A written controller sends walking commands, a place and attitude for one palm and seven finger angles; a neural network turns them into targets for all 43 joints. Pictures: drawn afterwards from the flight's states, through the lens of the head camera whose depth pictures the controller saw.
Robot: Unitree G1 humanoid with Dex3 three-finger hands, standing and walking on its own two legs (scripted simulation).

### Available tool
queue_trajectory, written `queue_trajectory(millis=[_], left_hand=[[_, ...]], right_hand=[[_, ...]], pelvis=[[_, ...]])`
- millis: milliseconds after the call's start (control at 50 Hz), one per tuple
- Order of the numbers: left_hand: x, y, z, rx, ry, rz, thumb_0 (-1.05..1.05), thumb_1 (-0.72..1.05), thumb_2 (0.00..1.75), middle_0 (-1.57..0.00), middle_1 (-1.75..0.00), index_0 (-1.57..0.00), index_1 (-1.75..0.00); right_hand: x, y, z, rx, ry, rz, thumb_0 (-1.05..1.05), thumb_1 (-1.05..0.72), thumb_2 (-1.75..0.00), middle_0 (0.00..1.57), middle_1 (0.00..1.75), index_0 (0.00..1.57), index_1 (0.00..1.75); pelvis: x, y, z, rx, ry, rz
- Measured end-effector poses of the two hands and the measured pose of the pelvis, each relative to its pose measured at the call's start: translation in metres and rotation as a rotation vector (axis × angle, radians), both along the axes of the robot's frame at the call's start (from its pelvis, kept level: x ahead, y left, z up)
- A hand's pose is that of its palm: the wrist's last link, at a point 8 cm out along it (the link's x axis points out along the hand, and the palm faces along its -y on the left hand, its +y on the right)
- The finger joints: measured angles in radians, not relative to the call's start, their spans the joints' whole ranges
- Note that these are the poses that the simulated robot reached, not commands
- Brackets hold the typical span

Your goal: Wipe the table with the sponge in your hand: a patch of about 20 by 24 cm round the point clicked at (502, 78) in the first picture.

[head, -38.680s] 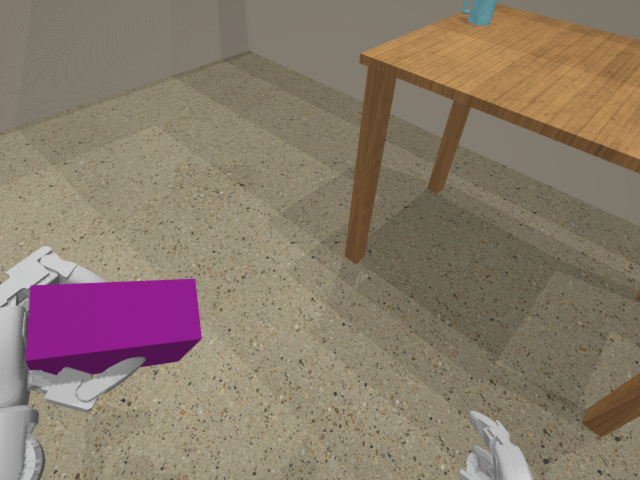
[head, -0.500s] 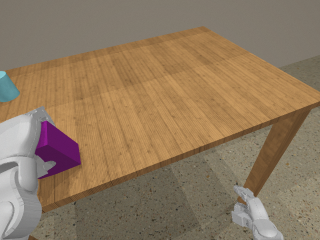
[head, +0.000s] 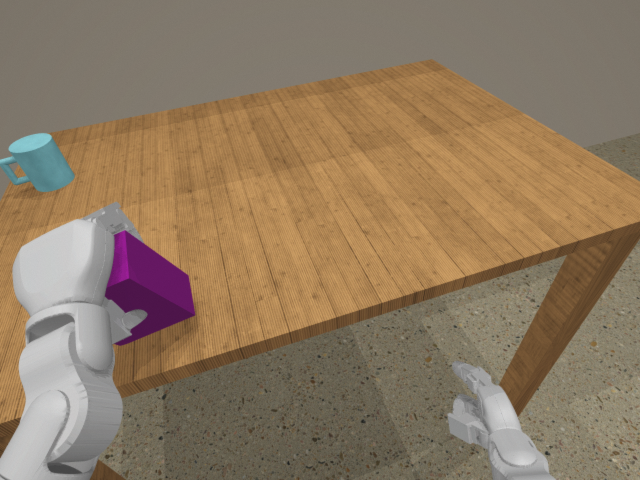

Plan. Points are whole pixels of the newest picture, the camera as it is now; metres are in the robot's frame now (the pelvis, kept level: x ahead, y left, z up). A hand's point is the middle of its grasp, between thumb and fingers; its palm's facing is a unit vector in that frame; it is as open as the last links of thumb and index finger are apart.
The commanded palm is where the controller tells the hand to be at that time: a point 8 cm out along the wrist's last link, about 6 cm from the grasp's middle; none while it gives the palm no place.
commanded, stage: lift the sponge slowly off the table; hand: left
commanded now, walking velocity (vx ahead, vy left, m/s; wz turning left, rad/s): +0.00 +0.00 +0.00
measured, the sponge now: (135, 299) +0.25 +0.28 +0.13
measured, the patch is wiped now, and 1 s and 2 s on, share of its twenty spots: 0.90 0.90 0.90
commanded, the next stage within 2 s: bring the sponge back beside the body in 1.76 s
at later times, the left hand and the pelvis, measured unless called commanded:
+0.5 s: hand (116, 286) +0.22 +0.26 +0.19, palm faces +0.30 -0.12 -0.95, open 9.7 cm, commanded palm +0.17 +0.27 +0.25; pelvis -0.01 -0.03 +0.00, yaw -1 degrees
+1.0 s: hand (95, 255) +0.23 +0.27 +0.23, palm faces +0.29 -0.03 -0.96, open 9.7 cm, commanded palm +0.17 +0.27 +0.29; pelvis -0.04 -0.04 +0.00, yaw +0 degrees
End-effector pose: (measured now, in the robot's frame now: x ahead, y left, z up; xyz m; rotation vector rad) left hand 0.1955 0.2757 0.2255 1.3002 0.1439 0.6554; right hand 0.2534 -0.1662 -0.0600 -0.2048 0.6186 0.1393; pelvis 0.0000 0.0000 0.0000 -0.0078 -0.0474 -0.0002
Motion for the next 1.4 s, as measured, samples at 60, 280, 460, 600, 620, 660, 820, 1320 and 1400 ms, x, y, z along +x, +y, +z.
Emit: queue_trajectory(millis=[60, 280, 460, 600, 620, 660, 820, 1320, 1400], left_hand=[[-0.001, -0.006, 0.002, -0.008, 0.007, -0.019, 0.01, -0.45, 1.07, -0.71, -1.39, -0.74, -1.39], [0.0, -0.016, 0.004, -0.019, 0.044, -0.036, 0.0, -0.46, 1.07, -0.72, -1.38, -0.76, -1.38], [-0.008, -0.021, 0.009, -0.002, 0.07, -0.043, -0.01, -0.47, 1.07, -0.74, -1.36, -0.77, -1.36], [-0.017, -0.017, 0.021, 0.048, 0.071, -0.015, -0.01, -0.48, 1.07, -0.75, -1.36, -0.78, -1.36], [-0.018, -0.016, 0.022, 0.05, 0.072, -0.01, -0.01, -0.48, 1.07, -0.75, -1.36, -0.78, -1.36], [-0.019, -0.014, 0.024, 0.056, 0.077, -0.002, -0.01, -0.48, 1.07, -0.75, -1.36, -0.78, -1.36], [-0.01, -0.011, 0.025, 0.064, 0.118, -0.007, -0.01, -0.48, 1.07, -0.75, -1.36, -0.78, -1.36], [0.006, -0.021, 0.063, 0.092, 0.005, -0.135, -0.01, -0.48, 1.07, -0.75, -1.36, -0.78, -1.36], [0.008, -0.02, 0.076, 0.101, -0.041, -0.135, -0.01, -0.48, 1.07, -0.76, -1.36, -0.79, -1.36]], right_hand=[[0.002, -0.002, 0.002, 0.006, -0.008, 0.001, 0.01, -0.9, -0.9, 0.2, 0.3, 0.2, 0.3], [0.002, -0.025, 0.008, -0.017, -0.016, -0.014, 0.01, -0.9, -0.9, 0.2, 0.3, 0.2, 0.3], [-0.006, -0.049, 0.008, -0.033, -0.021, -0.047, 0.01, -0.9, -0.9, 0.2, 0.3, 0.2, 0.3], [-0.015, -0.058, 0.005, -0.035, -0.026, -0.056, 0.01, -0.9, -0.9, 0.2, 0.3, 0.2, 0.3], [-0.016, -0.059, 0.005, -0.035, -0.027, -0.056, 0.01, -0.9, -0.9, 0.2, 0.3, 0.2, 0.3], [-0.019, -0.06, 0.004, -0.036, -0.031, -0.055, 0.01, -0.9, -0.9, 0.2, 0.3, 0.2, 0.3], [-0.031, -0.06, 0.002, -0.043, -0.041, -0.054, 0.01, -0.9, -0.9, 0.2, 0.3, 0.2, 0.3], [-0.04, -0.035, 0.003, -0.02, -0.041, -0.046, 0.01, -0.9, -0.9, 0.2, 0.3, 0.2, 0.3], [-0.035, -0.025, 0.007, -0.003, -0.044, -0.03, 0.01, -0.9, -0.9, 0.2, 0.3, 0.2, 0.3]], pelvis=[[0.0, -0.003, 0.0, 0.002, -0.003, -0.005], [-0.003, -0.019, 0.0, 0.008, -0.015, -0.016], [-0.008, -0.03, -0.001, 0.011, -0.024, -0.021], [-0.015, -0.037, -0.001, 0.014, -0.035, -0.016], [-0.017, -0.038, -0.001, 0.014, -0.037, -0.013], [-0.02, -0.039, -0.001, 0.014, -0.039, -0.01], [-0.033, -0.042, -0.002, 0.016, -0.044, 0.003], [-0.039, -0.022, -0.001, 0.016, -0.042, -0.001], [-0.038, -0.019, 0.0, 0.015, -0.038, -0.006]])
